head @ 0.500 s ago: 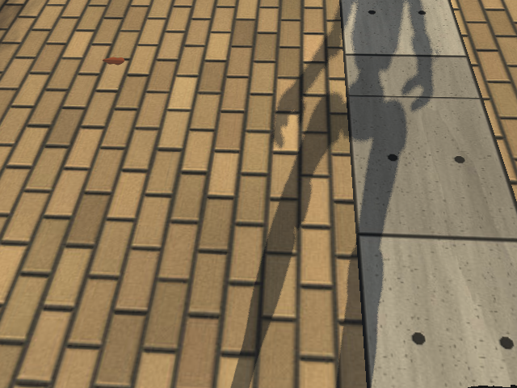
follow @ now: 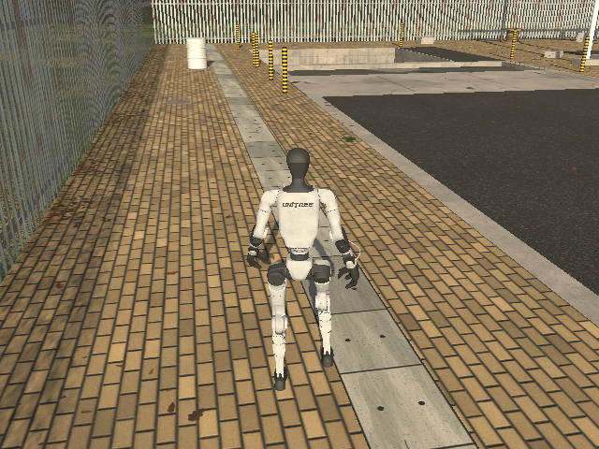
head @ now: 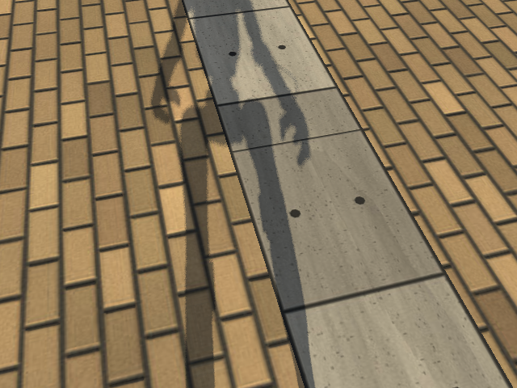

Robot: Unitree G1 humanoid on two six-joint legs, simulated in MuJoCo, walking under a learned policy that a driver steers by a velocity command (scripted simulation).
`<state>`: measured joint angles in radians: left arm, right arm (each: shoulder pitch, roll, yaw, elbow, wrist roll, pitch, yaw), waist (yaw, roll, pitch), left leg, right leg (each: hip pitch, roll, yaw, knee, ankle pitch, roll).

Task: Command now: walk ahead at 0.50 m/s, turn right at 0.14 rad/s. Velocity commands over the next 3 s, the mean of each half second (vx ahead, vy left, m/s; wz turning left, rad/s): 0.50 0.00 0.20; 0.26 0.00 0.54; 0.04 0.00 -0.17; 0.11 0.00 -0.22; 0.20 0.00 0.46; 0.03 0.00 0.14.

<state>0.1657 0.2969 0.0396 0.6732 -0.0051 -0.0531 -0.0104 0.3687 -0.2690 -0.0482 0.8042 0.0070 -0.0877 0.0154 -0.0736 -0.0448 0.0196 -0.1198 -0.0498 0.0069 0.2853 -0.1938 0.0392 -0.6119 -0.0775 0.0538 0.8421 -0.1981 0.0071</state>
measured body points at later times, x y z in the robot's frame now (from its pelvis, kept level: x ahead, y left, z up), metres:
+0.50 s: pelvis +0.26 -0.06 +0.00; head +0.28 -0.06 +0.45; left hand +0.26 +0.23 -0.12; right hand +0.45 -0.30 -0.11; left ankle +0.36 +0.13 -0.68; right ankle +0.23 -0.15 -0.75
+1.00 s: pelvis +0.44 +0.03 -0.01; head +0.48 +0.07 +0.44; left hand +0.48 +0.35 -0.12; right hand +0.70 -0.17 -0.10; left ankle +0.47 +0.12 -0.75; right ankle +0.58 -0.11 -0.69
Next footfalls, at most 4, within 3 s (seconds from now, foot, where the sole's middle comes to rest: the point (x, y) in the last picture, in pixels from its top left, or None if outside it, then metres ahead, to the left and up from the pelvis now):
0.20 right None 0.27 -0.15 -0.78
0.72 left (196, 382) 0.51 0.13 -0.78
1.16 right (273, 333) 0.62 -0.07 -0.78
1.70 right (291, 342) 0.59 -0.12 -0.78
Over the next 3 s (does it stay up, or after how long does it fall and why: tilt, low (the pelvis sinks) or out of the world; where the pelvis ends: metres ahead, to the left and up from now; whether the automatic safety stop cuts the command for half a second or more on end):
stays up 0.77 0.06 -0.01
